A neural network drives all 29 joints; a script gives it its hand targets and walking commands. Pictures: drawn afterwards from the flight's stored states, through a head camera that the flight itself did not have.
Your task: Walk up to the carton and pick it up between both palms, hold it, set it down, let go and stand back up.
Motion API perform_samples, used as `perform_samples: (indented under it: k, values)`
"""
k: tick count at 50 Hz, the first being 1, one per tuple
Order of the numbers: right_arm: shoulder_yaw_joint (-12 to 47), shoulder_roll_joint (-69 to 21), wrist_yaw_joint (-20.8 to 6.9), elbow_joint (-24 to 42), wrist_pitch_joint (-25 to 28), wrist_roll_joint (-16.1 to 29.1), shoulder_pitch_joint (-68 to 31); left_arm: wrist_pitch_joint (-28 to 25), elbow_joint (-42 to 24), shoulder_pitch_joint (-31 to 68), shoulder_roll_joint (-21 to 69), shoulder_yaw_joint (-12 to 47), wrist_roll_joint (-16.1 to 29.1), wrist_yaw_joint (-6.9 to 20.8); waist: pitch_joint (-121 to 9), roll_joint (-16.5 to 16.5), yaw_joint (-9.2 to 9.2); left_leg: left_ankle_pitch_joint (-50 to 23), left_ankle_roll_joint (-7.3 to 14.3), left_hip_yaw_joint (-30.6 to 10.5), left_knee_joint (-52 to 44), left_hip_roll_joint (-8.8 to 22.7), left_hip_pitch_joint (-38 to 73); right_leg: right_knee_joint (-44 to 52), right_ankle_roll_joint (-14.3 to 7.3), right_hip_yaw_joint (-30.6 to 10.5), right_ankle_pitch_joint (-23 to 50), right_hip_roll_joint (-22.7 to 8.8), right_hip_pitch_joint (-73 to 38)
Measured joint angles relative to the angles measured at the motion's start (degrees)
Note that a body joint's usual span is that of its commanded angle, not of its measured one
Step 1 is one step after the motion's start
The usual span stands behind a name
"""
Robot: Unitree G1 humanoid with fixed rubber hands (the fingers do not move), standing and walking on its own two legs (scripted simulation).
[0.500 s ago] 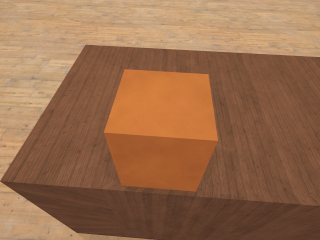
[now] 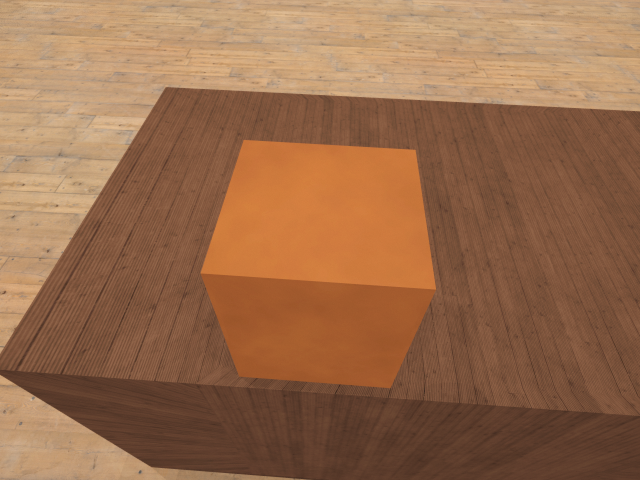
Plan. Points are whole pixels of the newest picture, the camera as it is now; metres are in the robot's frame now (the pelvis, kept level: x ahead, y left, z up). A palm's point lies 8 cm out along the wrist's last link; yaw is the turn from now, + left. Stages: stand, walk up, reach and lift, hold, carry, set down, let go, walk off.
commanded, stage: walk up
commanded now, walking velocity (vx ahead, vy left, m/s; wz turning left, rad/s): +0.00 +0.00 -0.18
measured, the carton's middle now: (321, 271) +0.35 +0.01 +0.06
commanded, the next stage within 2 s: none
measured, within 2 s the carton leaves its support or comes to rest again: neither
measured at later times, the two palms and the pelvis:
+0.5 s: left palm out of the picture +0.00 +0.17 -0.14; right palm out of the picture -0.07 -0.26 -0.16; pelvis -0.02 -0.05 -0.01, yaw -4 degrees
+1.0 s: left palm out of the picture -0.05 +0.14 -0.15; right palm out of the picture -0.07 -0.24 -0.15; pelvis -0.01 -0.06 +0.00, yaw -3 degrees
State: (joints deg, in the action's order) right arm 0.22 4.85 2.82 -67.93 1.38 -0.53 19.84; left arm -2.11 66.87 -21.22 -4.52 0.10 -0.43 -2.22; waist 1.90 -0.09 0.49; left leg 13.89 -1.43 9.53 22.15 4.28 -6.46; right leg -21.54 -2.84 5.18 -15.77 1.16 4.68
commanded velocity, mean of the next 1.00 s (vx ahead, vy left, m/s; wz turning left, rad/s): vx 0.00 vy -0.01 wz -0.04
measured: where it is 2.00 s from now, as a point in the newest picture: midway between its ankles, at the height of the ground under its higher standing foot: outside the picture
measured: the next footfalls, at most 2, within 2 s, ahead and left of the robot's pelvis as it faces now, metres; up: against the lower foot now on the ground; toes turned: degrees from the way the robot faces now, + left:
none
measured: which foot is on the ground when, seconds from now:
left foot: down 0.00-1.00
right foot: down 0.00-1.00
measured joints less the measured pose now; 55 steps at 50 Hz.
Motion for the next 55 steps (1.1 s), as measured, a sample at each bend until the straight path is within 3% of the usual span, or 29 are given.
perform_samples:
  k: [10,13,15,17,19,21,24,28,30,35,55]
  values:
    - [-0.97,1.60,0.49,2.63,-0.89,0.02,-0.46,0.64,-3.05,2.32,-1.52,-0.96,-0.12,-0.11,-0.14,-0.20,-0.41,1.70,-0.17,1.37,3.82,0.81,-2.07,-5.18,-0.20,-1.44,-1.81,0.25,3.38]
    - [-2.18,1.65,1.49,4.82,-1.00,-0.91,-1.37,2.88,-4.71,3.13,-3.31,-2.26,-0.88,0.12,0.33,-1.16,-1.26,2.22,-0.40,2.57,5.85,2.40,-3.43,-19.84,2.42,-0.28,-7.19,0.04,10.47]
    - [-2.90,2.20,2.29,5.37,-0.73,-0.89,-1.09,4.10,-5.84,4.33,-4.82,-2.84,-0.89,0.61,0.33,-1.58,-1.68,2.20,-0.77,3.39,6.13,3.47,-3.59,-29.28,2.88,-0.60,-10.01,-0.89,14.87]
    - [-3.30,3.15,2.37,4.91,-1.02,-1.08,-0.12,3.87,-7.19,5.77,-5.24,-2.96,-0.50,1.22,-0.13,-1.35,-1.03,1.92,-1.39,3.77,6.04,3.48,-3.63,-25.60,2.78,-1.57,-8.34,-3.22,14.66]
    - [-3.28,3.62,1.63,4.28,-1.54,-1.24,0.42,2.90,-7.97,6.63,-5.27,-3.01,-0.45,1.15,-0.19,-1.26,-0.50,2.58,-2.05,3.67,7.78,3.21,-4.24,-14.76,2.92,-2.24,-2.35,-5.09,11.32]
    - [-2.94,4.17,0.56,3.81,-2.01,-1.01,0.38,2.06,-7.42,6.74,-4.20,-2.81,-0.64,0.66,0.16,0.70,-0.62,4.74,-1.55,2.02,10.37,4.17,-5.09,-12.61,2.47,-1.09,-2.51,-4.20,9.80]
    - [-2.36,4.01,-0.67,4.02,-2.99,-0.62,0.31,1.63,-6.54,4.94,-2.60,-1.88,-0.56,-0.03,-0.53,1.68,-0.60,10.76,0.68,-2.06,13.12,2.32,-6.21,-9.77,1.32,-0.30,-1.31,-3.26,8.33]
    - [-1.55,2.98,-1.40,3.91,-2.30,-0.94,-0.60,1.15,-5.40,3.47,-1.50,-0.57,-0.62,-0.09,-0.24,1.97,-0.69,6.71,1.94,-4.04,11.65,0.27,-6.72,-4.32,0.56,0.53,1.89,-1.90,6.64]
    - [-1.16,2.56,-1.36,3.70,-1.43,-0.97,-0.51,0.91,-4.89,3.09,-1.06,-0.07,-0.36,0.01,-0.03,2.60,-0.85,1.19,2.01,-4.11,6.74,0.17,-5.15,-3.48,0.39,1.31,2.33,-0.81,6.41]
    - [-0.28,0.35,-1.21,1.55,-0.46,-0.47,-0.23,0.78,-2.78,2.82,-1.32,0.41,0.14,0.27,0.13,0.35,-0.20,0.24,-0.50,-3.95,1.52,0.05,-1.82,-1.39,0.24,1.49,2.90,-0.61,4.53]
    - [0.08,0.02,-0.59,-0.79,0.14,-0.11,-0.08,0.04,0.84,1.49,-0.80,0.98,0.15,0.31,0.26,0.71,-0.04,-0.27,-0.47,-3.78,-1.08,-0.18,0.92,1.00,0.42,1.40,3.22,-0.57,1.88]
